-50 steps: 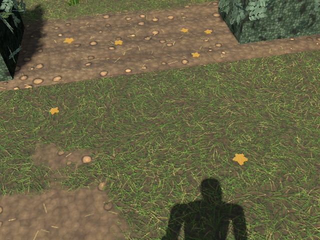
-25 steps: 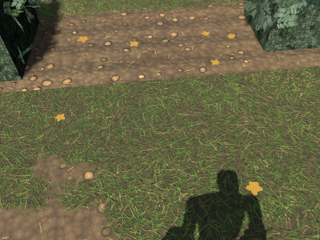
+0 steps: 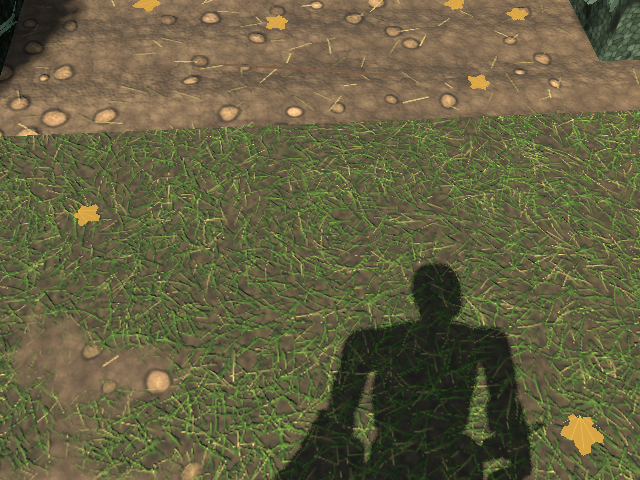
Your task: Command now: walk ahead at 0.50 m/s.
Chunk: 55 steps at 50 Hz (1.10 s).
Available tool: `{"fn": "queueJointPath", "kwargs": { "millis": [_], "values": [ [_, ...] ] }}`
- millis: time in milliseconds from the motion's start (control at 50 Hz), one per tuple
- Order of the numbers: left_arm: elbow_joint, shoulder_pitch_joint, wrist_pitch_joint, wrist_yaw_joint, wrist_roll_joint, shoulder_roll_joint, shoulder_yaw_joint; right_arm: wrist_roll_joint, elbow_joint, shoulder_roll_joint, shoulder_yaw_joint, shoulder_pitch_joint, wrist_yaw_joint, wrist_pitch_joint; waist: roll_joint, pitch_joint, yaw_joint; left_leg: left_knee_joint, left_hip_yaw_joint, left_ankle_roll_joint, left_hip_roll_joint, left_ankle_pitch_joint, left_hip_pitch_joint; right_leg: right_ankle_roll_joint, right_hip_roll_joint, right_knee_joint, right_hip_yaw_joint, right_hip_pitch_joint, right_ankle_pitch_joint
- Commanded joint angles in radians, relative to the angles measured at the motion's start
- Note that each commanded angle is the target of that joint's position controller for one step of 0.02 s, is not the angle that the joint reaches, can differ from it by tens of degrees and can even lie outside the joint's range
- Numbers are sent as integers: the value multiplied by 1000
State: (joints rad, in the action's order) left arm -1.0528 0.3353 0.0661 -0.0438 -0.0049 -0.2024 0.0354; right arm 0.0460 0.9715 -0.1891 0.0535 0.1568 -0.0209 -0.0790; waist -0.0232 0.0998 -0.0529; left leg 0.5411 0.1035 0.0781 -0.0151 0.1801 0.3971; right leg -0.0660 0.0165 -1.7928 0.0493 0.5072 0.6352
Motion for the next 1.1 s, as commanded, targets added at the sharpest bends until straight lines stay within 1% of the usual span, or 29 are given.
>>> {"fn": "queueJointPath", "kwargs": {
  "millis": [20, 40, 60, 100, 140, 180, 240, 280, 300, 320, 340, 360, 380, 400, 460, 500, 620, 740, 800, 820, 840, 860, 880, 900, 920, 960, 980, 1020, 1100],
  "values": [
    [58, 58, -25, 41, -56, -32, 7, -17, 7, -120, 17, 214, 20, -28, 36, -193, 35, -222, -418, 213, 425, -217, -262, -5, 109, 229, 21, 290, -235],
    [117, -67, -36, 54, -45, -5, -1, -31, 17, -120, 13, 160, 21, -40, 72, -45, 1, -333, -319, 164, 332, -186, -25, 21, 128, 504, -7, 200, -341],
    [131, -92, -33, 68, -55, -1, -3, -31, 18, -124, 15, 141, 19, -45, 106, -31, -5, -368, -237, 147, 246, -236, 48, 29, 106, 655, -47, 89, -452],
    [121, -30, -18, 74, -38, 14, -15, -30, 3, -116, 11, 102, 12, -53, 164, -71, -46, -321, -120, 138, 202, -481, 67, 27, 97, 911, -54, -91, -633],
    [123, -77, -10, 76, -22, -15, -14, -45, 5, -120, 14, 132, 1, -48, 138, -99, -18, -330, -106, 127, 204, -461, -30, 19, 64, 1040, -80, -150, -710],
    [164, -195, -11, 78, -19, -39, -8, -53, 27, -127, 14, 216, 3, -34, 108, -61, 27, -348, -136, 117, 238, -370, -147, 0, 64, 1106, -96, -102, -688],
    [202, -289, -12, 80, -30, -50, 2, -31, 59, -143, 22, 315, 10, -9, 80, -2, 68, -312, -163, 108, 269, -258, -287, -26, 46, 1179, -119, -44, -520],
    [169, -189, 2, 79, -36, -53, 15, -19, 64, -152, 25, 315, 12, 2, 51, -22, 20, -157, -133, 89, 242, -359, -319, -42, 1, 1274, -146, -172, -450],
    [109, -21, 17, 74, -45, -86, 33, -14, 62, -123, 16, 328, 11, 4, -1, -108, -31, 56, -78, 66, 180, -393, -266, -65, 5, 1303, -111, -370, -443],
    [81, 161, 31, 62, -59, -180, 57, -17, 20, -92, 6, 328, 12, 2, -127, -237, -84, 379, -6, 35, 103, -138, -104, -122, 235, 1354, 175, -583, -412],
    [55, 201, 17, 58, -36, -263, 81, -44, 11, -40, 1, 403, 7, 2, -333, -308, -46, 662, -11, 12, -59, 388, 225, -242, 413, 1529, 613, -771, -282],
    [76, 104, 2, 57, -11, -191, 65, -17, 5, -127, 18, 291, 11, 12, -119, -184, -26, 737, -112, 24, 16, 341, 336, -203, 366, 1542, 550, -684, -140],
    [98, 10, 4, 60, -11, -139, 49, -19, -20, -114, 19, 208, 2, 6, -68, -86, -5, 703, -125, 28, 55, 235, 339, -175, 325, 1562, 420, -554, -173],
    [102, -42, 9, 61, -16, -106, 41, -26, -18, -90, 16, 187, 0, 5, -30, -46, 29, 640, -133, 23, 87, 162, 283, -147, 284, 1594, 326, -453, -284],
    [77, -18, 31, 49, -11, -68, 30, -7, 12, -54, 13, 226, -5, 32, -42, -55, 81, 573, -112, -10, 104, 97, 151, -126, 219, 1619, 158, -362, -587],
    [61, 22, 41, 43, -6, -84, 33, -9, 4, -57, 16, 181, -7, 41, -30, -65, 86, 535, -102, -24, 107, 51, 184, -136, 205, 1634, 100, -386, -663],
    [31, 126, 42, 38, -2, -86, 27, -16, -71, -40, 5, -65, -11, 42, -40, -16, 40, 277, -58, -61, 109, -109, 279, -134, 175, 1655, 11, -464, -769],
    [-3, 190, 41, 36, -17, -98, 29, -21, -117, -53, -1, -183, -13, 31, -59, 18, 10, 74, -27, -17, 71, -119, 212, -130, 208, 1617, -15, -551, -849],
    [-2, 147, 39, 30, -22, -121, 37, -21, -103, -78, 13, -101, -6, 16, -64, -14, 62, 9, -13, 29, 30, -22, 72, -103, 223, 1499, -32, -587, -1072],
    [-1, 130, 36, 30, -21, -126, 39, -19, -65, -87, 22, 12, 0, 8, -50, -70, 111, -40, 7, 46, -6, -23, -58, -89, 200, 1367, -56, -584, -1169],
    [2, 125, 32, 32, -18, -113, 34, -11, -5, -112, 36, 181, 9, -3, -11, -163, 172, -76, 3, 68, -8, -54, -271, -70, 151, 1166, -95, -511, -1128],
    [32, 164, 31, 38, 5, -55, 17, 14, 21, -199, 58, 341, 20, -13, 117, -296, 202, -103, -289, 136, 231, 51, -557, -37, 79, 841, -142, -256, -794],
    [35, 256, 30, 45, 25, -1, 11, 7, 25, -275, 76, 361, 11, -5, 298, -387, 159, -253, -745, 249, 447, 100, -706, -17, -99, 537, -112, 21, -97],
    [39, 166, 22, 42, 2, -85, 32, -24, 8, -229, 66, 248, 7, 7, 141, -290, 127, -282, -705, 211, 396, 214, -600, -38, -30, 472, 8, 95, -163],
    [64, 86, 28, 48, -4, -85, 34, -29, -13, -162, 46, 150, 5, 6, 91, -153, 101, -308, -563, 177, 364, 189, -444, -43, 11, 505, 3, 110, -261],
    [69, 33, 23, 54, -18, -54, 34, -30, -11, -78, 20, 96, 7, -7, 64, -69, 52, -365, -378, 103, 259, 15, -281, -37, 68, 613, -3, 38, -366],
    [61, 74, 9, 59, -26, -33, 31, -32, 2, -66, 14, 109, 14, -12, 110, -80, 29, -376, -331, 101, 250, -44, -254, -24, 77, 643, -10, -3, -379],
    [59, 65, -9, 64, -31, -25, 32, -35, 25, -70, 11, 172, 20, -25, 86, -74, 21, -383, -278, 109, 231, -172, -248, -4, 77, 664, -27, -4, -391],
    [108, -90, -28, 73, -29, -38, 33, -38, 44, -101, 12, 255, 25, -29, 74, -27, 43, -422, -219, 104, 211, -219, -291, 29, 100, 765, -60, 136, -500]
  ]
}}
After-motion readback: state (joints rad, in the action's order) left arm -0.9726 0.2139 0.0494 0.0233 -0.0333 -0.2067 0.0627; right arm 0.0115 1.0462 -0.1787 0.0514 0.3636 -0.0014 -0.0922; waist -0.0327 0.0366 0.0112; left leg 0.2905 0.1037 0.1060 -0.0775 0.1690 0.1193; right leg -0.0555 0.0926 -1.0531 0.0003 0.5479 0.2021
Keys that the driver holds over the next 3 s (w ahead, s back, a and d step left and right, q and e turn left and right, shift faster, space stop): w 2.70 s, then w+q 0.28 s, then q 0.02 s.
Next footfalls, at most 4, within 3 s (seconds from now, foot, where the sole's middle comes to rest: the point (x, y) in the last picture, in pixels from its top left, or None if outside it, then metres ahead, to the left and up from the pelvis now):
0.30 right None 0.32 -0.11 -0.77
0.84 left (307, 363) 0.62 0.08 -0.77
1.44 right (383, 246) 0.93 -0.09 -0.77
2.02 left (318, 149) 1.23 0.09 -0.77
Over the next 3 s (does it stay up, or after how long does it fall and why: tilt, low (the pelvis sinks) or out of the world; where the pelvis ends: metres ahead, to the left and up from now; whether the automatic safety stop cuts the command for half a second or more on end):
stays up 1.58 -0.02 0.01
